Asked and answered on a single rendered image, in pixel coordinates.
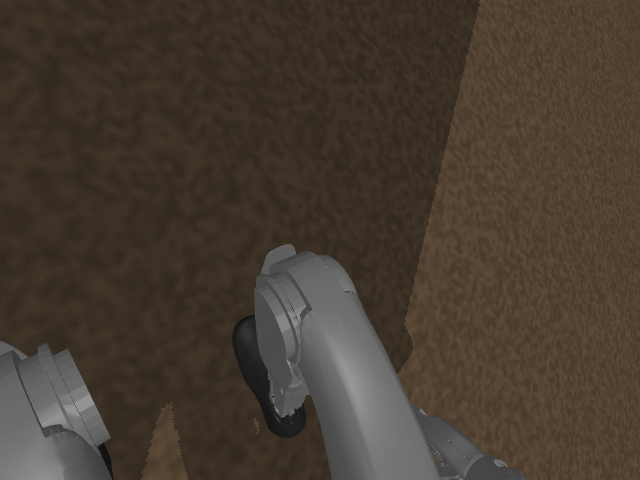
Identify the right robot arm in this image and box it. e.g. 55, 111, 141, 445
465, 455, 526, 480

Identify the right robot foot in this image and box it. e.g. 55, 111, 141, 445
232, 315, 306, 438

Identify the left robot foot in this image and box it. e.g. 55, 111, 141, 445
98, 443, 114, 480

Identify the right robot hand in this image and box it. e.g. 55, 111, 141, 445
411, 404, 486, 480

